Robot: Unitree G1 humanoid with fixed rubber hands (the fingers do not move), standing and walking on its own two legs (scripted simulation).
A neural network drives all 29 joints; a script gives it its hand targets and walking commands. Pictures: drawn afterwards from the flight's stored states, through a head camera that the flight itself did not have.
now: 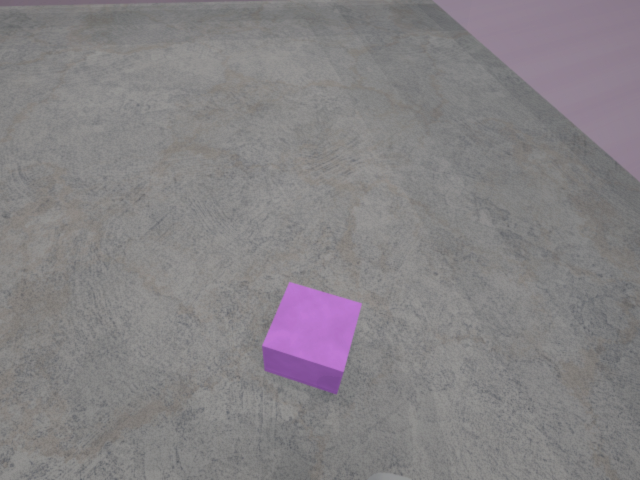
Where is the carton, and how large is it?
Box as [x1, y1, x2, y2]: [262, 282, 361, 394]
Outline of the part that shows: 289,282 262,345 264,368 267,371 336,394 361,303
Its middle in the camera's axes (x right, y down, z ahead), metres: -0.02 +0.31 +1.24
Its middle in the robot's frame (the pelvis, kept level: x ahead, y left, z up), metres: +0.62 -0.01 -0.68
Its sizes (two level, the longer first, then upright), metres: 0.243 0.232 0.188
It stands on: the floor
